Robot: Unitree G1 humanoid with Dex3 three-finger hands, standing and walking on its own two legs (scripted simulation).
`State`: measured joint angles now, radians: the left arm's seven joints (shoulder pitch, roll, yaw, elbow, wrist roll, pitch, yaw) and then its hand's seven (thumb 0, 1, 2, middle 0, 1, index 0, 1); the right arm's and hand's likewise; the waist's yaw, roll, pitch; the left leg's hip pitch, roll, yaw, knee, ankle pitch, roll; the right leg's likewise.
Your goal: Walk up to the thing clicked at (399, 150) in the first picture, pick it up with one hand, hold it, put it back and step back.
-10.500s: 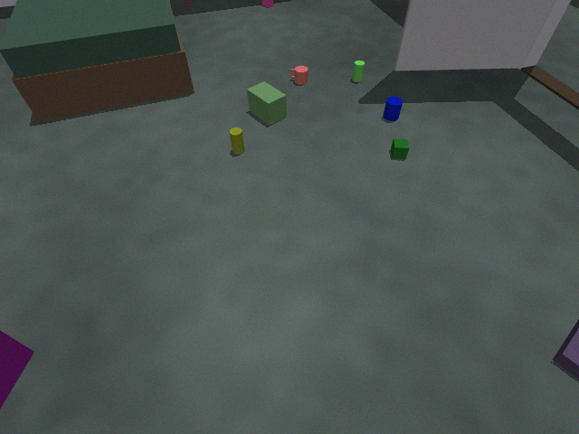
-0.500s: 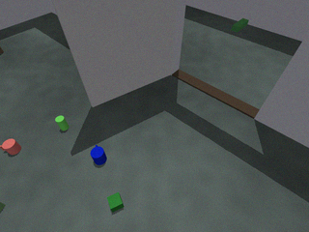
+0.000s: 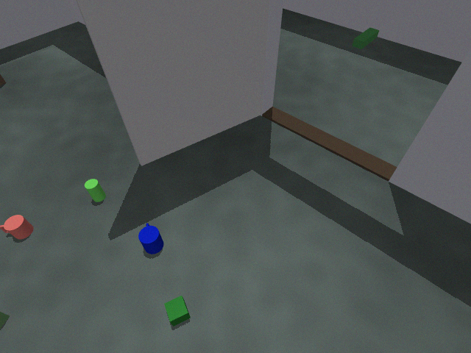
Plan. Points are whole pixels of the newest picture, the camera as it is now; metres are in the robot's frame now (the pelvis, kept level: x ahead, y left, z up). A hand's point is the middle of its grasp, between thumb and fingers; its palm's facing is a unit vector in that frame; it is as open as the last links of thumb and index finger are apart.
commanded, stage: stand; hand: left
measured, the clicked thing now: (177, 310) +0.40 +0.25 -0.75
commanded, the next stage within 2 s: walk up in 0.56 s
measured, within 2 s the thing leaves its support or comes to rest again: neither
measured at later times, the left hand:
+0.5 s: hand out of the picture +0.08 +0.25 -0.15, palm faces -0.02 -0.94 -0.35, open 7.4 cm
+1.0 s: hand out of the picture +0.07 +0.31 -0.18, palm faces -0.03 -0.92 -0.38, open 7.4 cm
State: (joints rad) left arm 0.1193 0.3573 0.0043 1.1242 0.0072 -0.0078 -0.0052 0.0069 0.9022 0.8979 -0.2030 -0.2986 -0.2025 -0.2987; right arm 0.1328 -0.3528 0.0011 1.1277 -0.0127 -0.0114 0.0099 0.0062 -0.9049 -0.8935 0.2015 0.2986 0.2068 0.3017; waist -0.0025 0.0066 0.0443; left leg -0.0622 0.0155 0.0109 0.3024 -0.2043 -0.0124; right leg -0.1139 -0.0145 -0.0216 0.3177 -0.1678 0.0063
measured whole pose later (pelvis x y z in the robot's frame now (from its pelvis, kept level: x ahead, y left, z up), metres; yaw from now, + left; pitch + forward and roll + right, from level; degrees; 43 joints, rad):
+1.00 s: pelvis -0.09 +0.04 -0.03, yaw +0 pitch -2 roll -1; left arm 0.00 0.43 0.06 0.89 0.01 0.08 0.03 0.01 0.90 0.90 -0.20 -0.30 -0.20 -0.30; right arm 0.15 -0.37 -0.06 0.95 -0.03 0.04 0.01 0.00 -0.91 -0.89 0.20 0.30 0.21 0.30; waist -0.03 -0.06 0.21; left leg -0.30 -0.01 -0.03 0.69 -0.36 0.01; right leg -0.50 0.09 0.16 1.08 -0.55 -0.01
